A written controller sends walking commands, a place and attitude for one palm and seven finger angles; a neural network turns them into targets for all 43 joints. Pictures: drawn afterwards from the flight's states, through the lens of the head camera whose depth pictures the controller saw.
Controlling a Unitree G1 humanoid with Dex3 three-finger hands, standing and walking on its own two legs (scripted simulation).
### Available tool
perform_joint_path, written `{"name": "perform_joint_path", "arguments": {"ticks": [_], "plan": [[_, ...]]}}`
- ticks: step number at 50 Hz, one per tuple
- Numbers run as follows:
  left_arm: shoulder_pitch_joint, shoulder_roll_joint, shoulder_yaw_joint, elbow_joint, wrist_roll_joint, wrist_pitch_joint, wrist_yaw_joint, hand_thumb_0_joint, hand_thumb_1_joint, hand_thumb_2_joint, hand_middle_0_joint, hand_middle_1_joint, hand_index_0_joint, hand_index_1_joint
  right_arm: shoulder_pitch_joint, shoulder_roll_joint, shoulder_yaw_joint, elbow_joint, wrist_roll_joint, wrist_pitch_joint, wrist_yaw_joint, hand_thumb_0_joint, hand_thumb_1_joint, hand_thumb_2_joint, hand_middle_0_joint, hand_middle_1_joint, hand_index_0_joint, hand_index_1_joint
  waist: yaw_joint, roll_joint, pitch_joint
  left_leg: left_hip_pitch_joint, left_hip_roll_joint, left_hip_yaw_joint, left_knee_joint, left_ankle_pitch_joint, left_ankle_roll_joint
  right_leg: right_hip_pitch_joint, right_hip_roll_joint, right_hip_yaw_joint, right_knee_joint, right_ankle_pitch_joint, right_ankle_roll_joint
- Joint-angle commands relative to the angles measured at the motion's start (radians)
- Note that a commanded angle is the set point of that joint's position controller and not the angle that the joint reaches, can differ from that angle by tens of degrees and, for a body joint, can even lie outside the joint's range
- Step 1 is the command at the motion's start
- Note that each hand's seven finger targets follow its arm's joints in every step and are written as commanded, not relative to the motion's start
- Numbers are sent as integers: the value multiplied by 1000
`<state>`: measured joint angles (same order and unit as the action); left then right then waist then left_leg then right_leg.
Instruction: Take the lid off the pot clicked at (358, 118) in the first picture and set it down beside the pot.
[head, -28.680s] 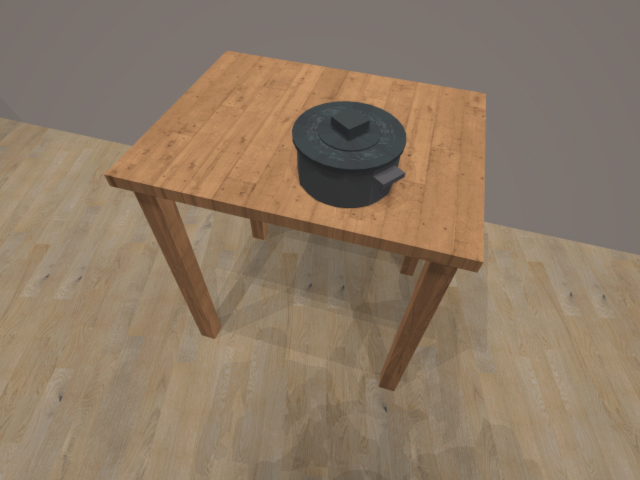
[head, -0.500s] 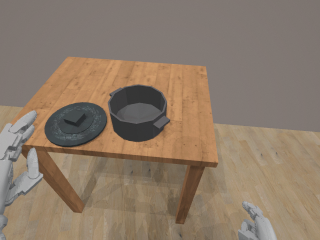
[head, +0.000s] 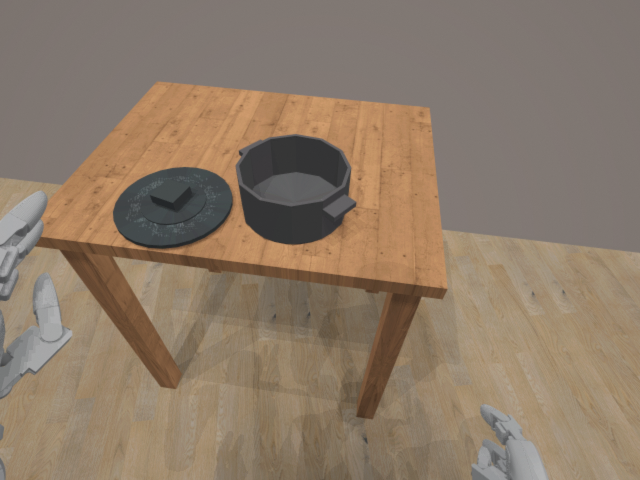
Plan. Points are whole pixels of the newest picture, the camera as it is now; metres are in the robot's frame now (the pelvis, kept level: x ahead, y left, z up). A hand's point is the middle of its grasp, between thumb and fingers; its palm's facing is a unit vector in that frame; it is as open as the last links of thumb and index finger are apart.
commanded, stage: step back with the hand held close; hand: left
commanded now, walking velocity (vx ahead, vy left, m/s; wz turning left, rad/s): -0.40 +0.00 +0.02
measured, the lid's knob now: (171, 194) +0.55 +0.30 +0.01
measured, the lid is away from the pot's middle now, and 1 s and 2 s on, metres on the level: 0.22 0.22 0.22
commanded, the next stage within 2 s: stop stepping back and stand still in 0.68 s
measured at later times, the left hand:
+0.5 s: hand out of the picture +0.14 +0.27 +0.20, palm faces +0.36 -0.86 -0.35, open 7.4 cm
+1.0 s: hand out of the picture +0.00 +0.32 +0.18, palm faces +0.22 -0.89 -0.41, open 7.4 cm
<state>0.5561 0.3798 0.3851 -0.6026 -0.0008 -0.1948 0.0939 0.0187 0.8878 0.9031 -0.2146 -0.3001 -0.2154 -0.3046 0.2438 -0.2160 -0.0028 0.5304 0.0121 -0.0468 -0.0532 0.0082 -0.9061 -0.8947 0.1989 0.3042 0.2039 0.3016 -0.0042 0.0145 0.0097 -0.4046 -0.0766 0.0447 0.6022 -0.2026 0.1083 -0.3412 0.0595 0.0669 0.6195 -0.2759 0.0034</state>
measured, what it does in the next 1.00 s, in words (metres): walks backwards: right foot, then right foot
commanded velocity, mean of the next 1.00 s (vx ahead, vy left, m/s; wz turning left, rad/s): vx -0.23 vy -0.03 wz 0.05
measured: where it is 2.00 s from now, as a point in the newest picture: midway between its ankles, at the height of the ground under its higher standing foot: outside the picture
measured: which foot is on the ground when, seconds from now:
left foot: down 0.00-0.78, up 0.80-0.94, down 0.96-1.00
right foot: down 0.00-0.22, up 0.24-0.54, down 0.56-0.64, up 0.66-0.80, down 0.82-0.94, up 0.96-1.00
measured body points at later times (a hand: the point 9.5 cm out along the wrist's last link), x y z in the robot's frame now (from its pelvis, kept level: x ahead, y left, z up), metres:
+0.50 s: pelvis -0.06 +0.03 +0.02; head -0.05 +0.07 +0.47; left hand +0.12 +0.31 +0.22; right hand +0.12 -0.19 -0.04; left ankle +0.07 +0.06 -0.72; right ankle -0.21 -0.11 -0.69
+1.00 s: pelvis -0.20 +0.12 -0.02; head -0.19 +0.19 +0.42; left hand -0.02 +0.37 +0.20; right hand -0.09 -0.15 -0.07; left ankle -0.16 +0.25 -0.73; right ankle -0.19 -0.06 -0.69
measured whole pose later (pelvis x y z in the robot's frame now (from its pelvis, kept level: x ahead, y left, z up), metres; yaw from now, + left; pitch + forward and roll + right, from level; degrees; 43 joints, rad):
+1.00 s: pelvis -0.20 +0.12 -0.02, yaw -5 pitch +0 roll -3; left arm 0.63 0.48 0.43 -0.86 -0.05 -0.20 0.10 0.02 0.89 0.90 -0.22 -0.30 -0.22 -0.31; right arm 0.30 -0.19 -0.02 0.61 0.01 -0.12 -0.07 0.01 -0.91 -0.90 0.20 0.30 0.20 0.30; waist -0.02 -0.12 0.02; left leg -0.44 0.04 -0.08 0.84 -0.43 -0.02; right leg -0.51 -0.07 -0.01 1.00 -0.51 -0.01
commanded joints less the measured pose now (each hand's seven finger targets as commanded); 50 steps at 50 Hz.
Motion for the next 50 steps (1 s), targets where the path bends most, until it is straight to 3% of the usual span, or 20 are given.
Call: {"name": "perform_joint_path", "arguments": {"ticks": [1, 6, 11, 16, 22, 24, 26, 29, 32, 34, 36, 38, 39, 40, 41, 42, 44, 46, 47, 50], "plan": [[-18, 186, 118, -207, -39, -79, 32, 0, 900, 900, -200, -300, -200, -300, -84, -124, -65, -139, 0, -45, -2, 0, -900, -900, 200, 300, 200, 300, -23, -123, -111, 15, 138, -187, -38, -155, -41, 29, -222, 243, -185, 197, -106], [29, 209, 127, -239, -49, -102, 53, 0, 900, 900, -200, -300, -200, -300, -90, -100, -61, -130, 3, -22, 1, 0, -900, -900, 200, 300, 200, 300, -32, -73, -137, 130, 113, -136, 87, -71, -77, -82, -294, 230, -224, 258, -139], [39, 220, 145, -317, -27, -119, 43, 0, 900, 900, -200, -300, -200, -300, -143, -147, -64, -182, -1, -63, -17, 0, -900, -900, 200, 300, 200, 300, -7, 294, -140, -123, 374, -380, -430, -387, 10, 125, 14, -22, 224, -108, -5], [-38, 204, 145, -264, -33, -100, 54, 0, 900, 900, -200, -300, -200, -300, -104, -119, -67, -128, -13, -105, -14, 0, -900, -900, 200, 300, 200, 300, 10, 75, -107, -91, 381, -299, -467, -330, 2, 95, 18, -16, 394, -211, 3], [-77, 134, 29, -201, -52, -80, 42, 0, 900, 900, -200, -300, -200, -300, -92, -96, -62, -61, -30, -116, 3, 0, -900, -900, 200, 300, 200, 300, 23, 233, -188, 222, 282, -145, -545, -211, -235, 123, 28, -144, -100, -272, -53], [-119, 167, 21, -221, -46, -100, 38, 0, 900, 900, -200, -300, -200, -300, -75, -97, -68, -43, -30, -105, 10, 0, -900, -900, 200, 300, 200, 300, 25, 171, -260, 355, 210, -48, -296, -21, -292, 101, -54, -112, -331, -147, -106], [-137, 226, 36, -255, -46, -119, 41, 0, 900, 900, -200, -300, -200, -300, -36, -62, -54, -8, -21, -90, 0, 0, -900, -900, 200, 300, 200, 300, -22, -163, -253, 432, 117, -48, 238, -74, -165, -154, -344, 100, -462, 157, -179], [-217, 277, 103, -258, -55, -126, 36, 0, 900, 900, -200, -300, -200, -300, -116, -37, 15, -65, -40, -110, -10, 0, -900, -900, 200, 300, 200, 300, -19, -127, -186, 166, 112, -18, 145, -107, -121, -15, -353, -53, -143, 624, -102], [-194, 201, 64, -257, -82, -75, -5, 0, 900, 900, -200, -300, -200, -300, -191, -148, -49, -91, -18, -124, -25, 0, -900, -900, 200, 300, 200, 300, -14, 218, -138, 185, 351, -574, -430, 146, -28, -121, 48, -30, 429, -361, -2], [-191, 242, 111, -295, -87, -86, 5, 0, 900, 900, -200, -300, -200, -300, -212, -133, -33, -78, -19, -128, 3, 0, -900, -900, 200, 300, 200, 300, 29, 220, -112, -50, 310, -456, -665, -520, -253, 72, 86, -31, 540, -361, -40], [-32, 306, 206, -286, -100, -83, 21, 0, 900, 900, -200, -300, -200, -300, -256, -111, -49, -115, -48, -107, 15, 0, -900, -900, 200, 300, 200, 300, 84, 396, -121, -165, 194, -272, -751, -408, -544, 238, 115, -154, 374, -348, -57], [189, 334, 274, -272, -87, -113, 38, 0, 900, 900, -200, -300, -200, -300, -213, -87, -63, -106, -48, -100, 32, 0, -900, -900, 200, 300, 200, 300, 112, 278, -176, -195, 11, 18, -195, -168, -443, 374, 28, -197, -85, -263, -137], [27, 29, -268, 676, 35, 123, -91, 0, 900, 900, -200, -300, -200, -300, -94, -301, -145, 161, 31, -15, 2, 0, -900, -900, 200, 300, 200, 300, -48, -269, -197, -110, 62, -409, 771, -442, -174, 33, -531, 262, -248, 140, -192], [-116, 214, 138, -503, -100, -16, -40, 0, 900, 900, -200, -300, -200, -300, -144, -26, -112, -105, 69, -39, 42, 0, -900, -900, 200, 300, 200, 300, -26, -344, -196, 180, -22, -225, 1051, -425, -179, -392, -439, 39, -350, 5, -173], [25, 288, 259, -406, -86, -61, -14, 0, 900, 900, -200, -300, -200, -300, -79, 4, -64, -78, 57, -79, 35, 0, -900, -900, 200, 300, 200, 300, -42, -349, -190, 29, 24, -215, 1176, -424, -42, -390, -472, 25, -332, 2, -208], [-45, 441, 315, -591, -93, -61, -21, 0, 900, 900, -200, -300, -200, -300, -106, -25, -9, -185, 14, -62, 34, 0, -900, -900, 200, 300, 200, 300, -33, -342, -189, -76, 134, -193, 975, -269, -117, -276, -430, 89, -305, -194, -188], [16, 282, 199, -550, -69, -58, -14, 0, 900, 900, -200, -300, -200, -300, -142, -79, -33, -185, -7, -40, 14, 0, -900, -900, 200, 300, 200, 300, -15, -140, -56, -18, 157, -70, 402, -313, -104, -229, -322, -37, -217, -321, -121], [15, 234, 131, -515, -63, -59, 18, 0, 900, 900, -200, -300, -200, -300, -95, -96, -35, -119, 10, -112, -31, 0, -900, -900, 200, 300, 200, 300, -50, 157, 1, 186, 172, -133, -171, -256, -85, -252, -249, -55, 120, -304, -58], [33, 235, 137, -504, -53, -71, 42, 0, 900, 900, -200, -300, -200, -300, -69, -151, -45, -100, -12, -146, -30, 0, -900, -900, 200, 300, 200, 300, -32, 596, 22, 158, 292, -377, -356, -321, -51, -321, -87, -127, 442, -369, -23], [-87, 255, 165, -327, -40, -80, 53, 0, 900, 900, -200, -300, -200, -300, -25, -120, -63, -22, -2, -189, -6, 0, -900, -900, 200, 300, 200, 300, -41, 275, 14, 4, 342, -511, -408, -368, 39, -294, -48, -47, 687, -223, 2]]}}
